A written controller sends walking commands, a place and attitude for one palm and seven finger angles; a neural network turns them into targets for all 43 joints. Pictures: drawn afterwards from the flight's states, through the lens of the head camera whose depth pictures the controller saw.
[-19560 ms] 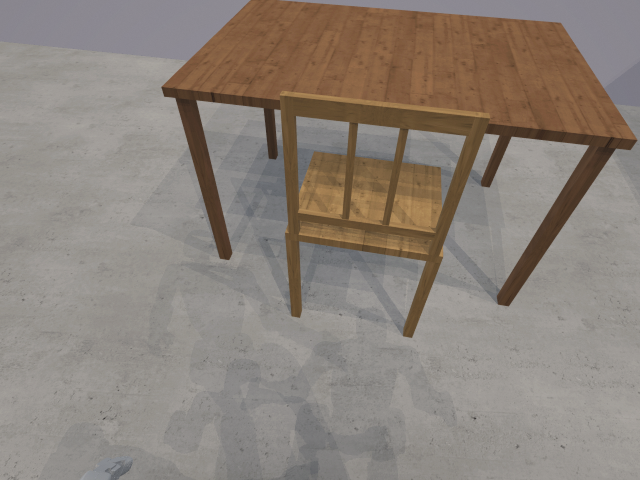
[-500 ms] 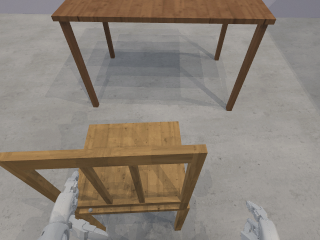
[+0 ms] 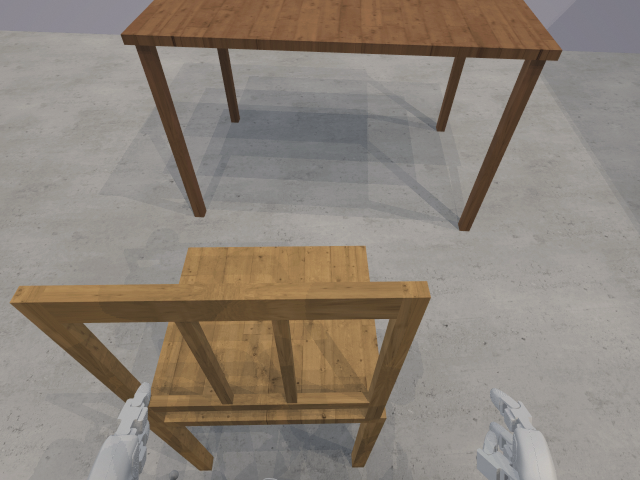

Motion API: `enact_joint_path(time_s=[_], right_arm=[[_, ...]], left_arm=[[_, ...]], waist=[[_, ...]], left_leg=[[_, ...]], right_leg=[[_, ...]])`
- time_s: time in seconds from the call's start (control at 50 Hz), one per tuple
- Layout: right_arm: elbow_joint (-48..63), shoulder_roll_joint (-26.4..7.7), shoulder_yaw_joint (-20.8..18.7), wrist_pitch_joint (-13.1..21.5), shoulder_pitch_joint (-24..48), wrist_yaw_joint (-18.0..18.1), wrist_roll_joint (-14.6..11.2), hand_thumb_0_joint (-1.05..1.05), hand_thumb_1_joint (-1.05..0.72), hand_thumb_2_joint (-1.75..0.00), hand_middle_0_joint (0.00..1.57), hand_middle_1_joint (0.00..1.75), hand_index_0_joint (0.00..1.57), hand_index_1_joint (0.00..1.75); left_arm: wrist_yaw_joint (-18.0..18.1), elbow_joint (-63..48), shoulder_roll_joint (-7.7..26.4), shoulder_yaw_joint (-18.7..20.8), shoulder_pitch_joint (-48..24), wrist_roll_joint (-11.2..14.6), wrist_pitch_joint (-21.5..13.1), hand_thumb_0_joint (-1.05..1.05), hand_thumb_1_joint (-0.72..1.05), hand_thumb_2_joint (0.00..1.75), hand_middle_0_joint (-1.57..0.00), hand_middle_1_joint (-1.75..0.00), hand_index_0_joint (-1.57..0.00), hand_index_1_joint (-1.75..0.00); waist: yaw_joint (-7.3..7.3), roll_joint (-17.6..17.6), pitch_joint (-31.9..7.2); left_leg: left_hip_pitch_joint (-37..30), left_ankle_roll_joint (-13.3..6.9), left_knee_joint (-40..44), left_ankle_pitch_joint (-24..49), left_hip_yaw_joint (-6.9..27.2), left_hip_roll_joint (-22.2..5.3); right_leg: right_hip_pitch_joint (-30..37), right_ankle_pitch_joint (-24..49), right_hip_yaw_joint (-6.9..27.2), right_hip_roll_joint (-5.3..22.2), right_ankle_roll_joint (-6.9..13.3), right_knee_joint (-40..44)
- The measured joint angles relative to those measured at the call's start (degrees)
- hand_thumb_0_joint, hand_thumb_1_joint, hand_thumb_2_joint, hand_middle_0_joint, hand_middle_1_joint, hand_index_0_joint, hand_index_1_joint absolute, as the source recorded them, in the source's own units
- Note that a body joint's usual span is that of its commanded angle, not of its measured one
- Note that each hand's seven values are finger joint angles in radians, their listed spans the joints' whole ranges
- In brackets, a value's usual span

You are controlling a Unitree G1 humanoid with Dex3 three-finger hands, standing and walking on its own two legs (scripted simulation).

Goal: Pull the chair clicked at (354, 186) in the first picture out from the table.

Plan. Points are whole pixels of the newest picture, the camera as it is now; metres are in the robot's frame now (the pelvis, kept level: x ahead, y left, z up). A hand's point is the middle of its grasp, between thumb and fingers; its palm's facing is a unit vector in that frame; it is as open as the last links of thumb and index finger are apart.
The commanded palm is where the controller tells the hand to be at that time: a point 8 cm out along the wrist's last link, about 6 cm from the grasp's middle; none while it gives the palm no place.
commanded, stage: draw the hand back to the body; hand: left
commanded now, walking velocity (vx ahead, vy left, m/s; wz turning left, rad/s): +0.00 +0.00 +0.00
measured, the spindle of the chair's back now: (210, 365) +0.28 +0.17 -0.04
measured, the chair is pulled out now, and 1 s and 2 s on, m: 0.70 0.70 0.70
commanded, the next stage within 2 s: step back with the hand held close in 1.64 s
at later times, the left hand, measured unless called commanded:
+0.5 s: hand (137, 443) +0.16 +0.19 +0.07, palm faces +0.02 -0.99 -0.10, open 17.5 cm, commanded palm +0.12 +0.25 +0.09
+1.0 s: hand (45, 366) +0.19 +0.25 +0.16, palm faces +0.41 -0.80 -0.44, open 12.8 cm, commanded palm +0.15 +0.28 +0.18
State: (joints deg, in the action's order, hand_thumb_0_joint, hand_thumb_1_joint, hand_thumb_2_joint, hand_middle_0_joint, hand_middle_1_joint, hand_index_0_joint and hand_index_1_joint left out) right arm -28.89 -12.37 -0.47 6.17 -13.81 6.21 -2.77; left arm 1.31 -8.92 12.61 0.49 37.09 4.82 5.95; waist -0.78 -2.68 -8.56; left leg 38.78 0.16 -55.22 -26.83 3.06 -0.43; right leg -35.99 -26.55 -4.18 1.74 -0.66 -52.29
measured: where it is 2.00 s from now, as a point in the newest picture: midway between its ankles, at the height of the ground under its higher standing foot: outside the picture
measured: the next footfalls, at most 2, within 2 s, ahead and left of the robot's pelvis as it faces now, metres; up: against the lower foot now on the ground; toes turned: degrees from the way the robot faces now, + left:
none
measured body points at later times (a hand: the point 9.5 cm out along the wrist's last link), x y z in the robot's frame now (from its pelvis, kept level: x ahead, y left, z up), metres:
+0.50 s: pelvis +0.00 +0.00 -0.01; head +0.02 -0.01 +0.44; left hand +0.15 +0.24 +0.08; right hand +0.18 -0.23 -0.09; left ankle +0.01 +0.12 -0.69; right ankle -0.01 -0.13 -0.69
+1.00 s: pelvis +0.02 -0.01 +0.04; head +0.01 -0.03 +0.49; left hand +0.17 +0.28 +0.18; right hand +0.21 -0.22 -0.05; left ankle +0.01 +0.12 -0.69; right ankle -0.01 -0.13 -0.69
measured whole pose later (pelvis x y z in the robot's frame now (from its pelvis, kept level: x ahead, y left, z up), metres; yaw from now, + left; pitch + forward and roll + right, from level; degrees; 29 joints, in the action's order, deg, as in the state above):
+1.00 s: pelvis +0.02 -0.01 +0.04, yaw +0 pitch -1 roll -1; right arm -34.6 -12.4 2.0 6.9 -12.1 6.8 -2.0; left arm 10.4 -25.2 20.0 13.3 33.9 3.5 1.7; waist 3.9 -4.5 -1.6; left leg 15.2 0.5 -37.0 -21.2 2.3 -0.5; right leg -13.0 -21.1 -3.8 1.5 -0.5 -34.8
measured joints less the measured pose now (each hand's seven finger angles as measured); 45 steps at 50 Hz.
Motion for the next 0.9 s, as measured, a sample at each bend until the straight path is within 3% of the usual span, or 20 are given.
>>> enact_joint_path(time_s=[0.08,0.1,0.18,0.26,0.32,0.36,0.44,0.58,0.64,0.7,0.8,0.9], right_arm=[[0.32,0.11,-0.11,0.16,0.32,0.19,-0.01,0.01,-0.91,-0.90,0.21,0.30,0.20,0.30],[0.35,0.13,-0.08,0.49,0.44,0.25,0.03,0.01,-0.91,-0.90,0.21,0.30,0.20,0.30],[-0.76,0.57,-0.26,2.47,0.71,0.31,0.09,0.01,-0.91,-0.90,0.21,0.30,0.20,0.30],[-2.48,1.41,-0.69,2.92,1.32,-0.48,-0.30,0.01,-0.91,-0.90,0.21,0.30,0.21,0.30],[-3.49,1.94,-1.04,2.64,2.27,-1.67,-0.64,0.01,-0.91,-0.90,0.21,0.30,0.21,0.30],[-3.73,2.06,-1.18,2.27,2.86,-2.34,-0.99,0.01,-0.91,-0.90,0.21,0.30,0.21,0.30],[-3.11,1.94,-1.14,1.51,2.84,-2.16,-1.86,0.01,-0.91,-0.90,0.21,0.30,0.20,0.30],[-3.06,1.14,-0.44,3.43,1.69,-0.58,-2.24,0.01,-0.91,-0.90,0.21,0.30,0.20,0.30],[-2.35,0.79,-0.01,2.38,0.77,0.55,-1.38,0.01,-0.91,-0.90,0.21,0.30,0.20,0.30],[-1.71,0.61,0.82,1.46,0.43,1.19,-0.74,0.01,-0.91,-0.90,0.21,0.30,0.20,0.30],[-2.18,0.55,1.75,0.60,0.56,1.88,-0.10,0.01,-0.91,-0.90,0.21,0.30,0.20,0.30],[-4.05,0.26,2.43,0.45,1.09,1.38,0.33,0.01,-0.91,-0.90,0.21,0.30,0.20,0.30]], left_arm=[[-0.13,-1.69,-0.17,-0.86,2.08,-0.52,-0.45,-0.01,-0.54,0.20,0.00,0.00,-0.01,0.00],[-0.37,-2.25,-0.44,-0.88,2.50,0.70,-1.35,-0.01,-0.54,0.20,0.00,0.00,-0.01,0.00],[-2.37,-5.36,-0.94,-0.23,2.83,4.34,-9.34,-0.01,-0.54,0.20,0.00,0.00,-0.01,0.00],[-4.92,-8.00,-0.22,2.50,1.30,6.21,-17.53,-0.01,-0.54,0.20,0.00,0.00,-0.01,0.00],[-8.19,-7.70,0.60,5.19,0.14,7.57,-23.51,-0.01,-0.54,0.20,0.00,0.00,-0.01,0.00],[-10.99,-6.79,1.07,6.52,-0.17,8.70,-25.36,-0.01,-0.54,0.20,0.00,0.00,0.00,0.00],[-14.36,-6.43,2.21,7.99,1.32,10.80,-22.45,-0.01,-0.54,0.20,0.00,0.00,0.00,0.00],[-13.78,-8.75,4.11,9.27,3.38,12.40,-18.31,-0.01,-0.51,0.22,-0.01,-0.01,-0.04,-0.02],[-5.98,-11.68,6.83,7.72,3.05,5.02,-12.01,-0.01,-0.46,0.25,-0.01,-0.02,-0.07,-0.04],[0.41,-14.78,8.18,6.18,4.37,1.23,-6.02,-0.01,-0.38,0.28,-0.02,-0.03,-0.12,-0.07],[5.80,-16.31,9.11,7.34,4.09,-0.44,-2.55,-0.01,-0.22,0.36,-0.05,-0.06,-0.17,-0.12],[8.14,-15.23,8.39,10.30,0.89,-0.93,-2.71,0.00,-0.05,0.44,-0.07,-0.10,-0.19,-0.15]], waist=[[0.30,-0.18,-0.10],[0.31,-0.20,-0.02],[1.15,0.36,0.09],[1.54,0.63,0.07],[1.34,0.43,0.09],[1.20,0.12,0.33],[1.20,-0.41,0.92],[1.59,-0.49,1.17],[2.73,-0.18,2.06],[2.65,-0.59,2.84],[3.29,-1.43,4.43],[4.15,-1.78,6.00]], left_leg=[[1.07,-0.07,-1.17,-0.44,0.29,0.14],[1.44,-0.07,-1.54,-0.56,0.39,0.17],[3.35,0.08,-3.55,-1.27,0.64,0.02],[4.36,0.30,-4.96,-1.85,0.77,-0.19],[5.13,0.42,-5.99,-2.25,0.62,-0.41],[5.36,0.44,-6.49,-2.46,0.45,-0.57],[3.72,0.31,-5.66,-2.36,0.00,-0.63],[-0.74,0.36,-1.85,-1.11,0.40,-0.67],[-4.28,0.56,0.89,-0.30,0.29,-0.85],[-8.32,0.51,4.33,0.82,0.18,-0.87],[-14.28,0.36,9.36,2.43,-0.33,-0.78],[-19.28,0.32,13.92,4.09,-0.54,-0.37]], right_leg=[[-0.84,-0.47,-0.27,0.13,-0.06,-0.97],[-1.14,-0.59,-0.36,0.16,-0.07,-1.29],[-2.94,-1.24,-0.55,0.00,0.07,-3.13],[-3.96,-1.81,-0.62,-0.19,0.27,-4.53],[-4.90,-2.13,-0.43,-0.39,0.36,-5.64],[-5.25,-2.27,-0.24,-0.53,0.36,-6.17],[-3.87,-2.11,0.19,-0.58,0.26,-5.54],[0.96,-0.79,-0.29,-0.69,0.27,-1.29],[4.50,0.19,-0.24,-0.90,0.33,1.60],[8.59,1.42,-0.22,-0.96,0.38,5.21],[14.36,3.08,0.14,-0.90,0.27,10.09],[19.07,4.34,0.23,-0.52,0.20,13.98]])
